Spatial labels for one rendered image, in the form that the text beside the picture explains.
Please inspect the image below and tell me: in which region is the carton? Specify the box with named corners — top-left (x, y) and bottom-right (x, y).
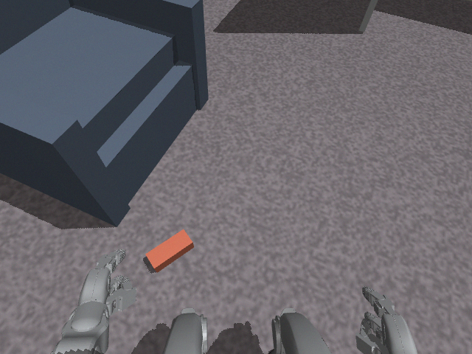
top-left (146, 229), bottom-right (194, 273)

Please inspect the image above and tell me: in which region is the left robot arm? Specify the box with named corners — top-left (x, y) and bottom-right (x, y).
top-left (51, 302), bottom-right (109, 354)

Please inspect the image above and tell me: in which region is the right robot hand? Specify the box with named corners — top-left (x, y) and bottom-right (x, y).
top-left (355, 286), bottom-right (417, 354)

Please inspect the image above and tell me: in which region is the left robot hand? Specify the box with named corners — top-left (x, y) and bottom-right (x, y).
top-left (78, 249), bottom-right (136, 317)

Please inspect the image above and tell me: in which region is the armchair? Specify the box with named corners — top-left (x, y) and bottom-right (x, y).
top-left (0, 0), bottom-right (209, 227)

